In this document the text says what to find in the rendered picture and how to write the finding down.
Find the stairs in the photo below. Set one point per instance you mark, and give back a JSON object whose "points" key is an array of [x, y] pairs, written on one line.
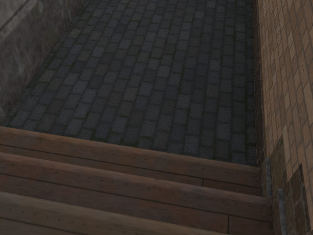
{"points": [[184, 190]]}

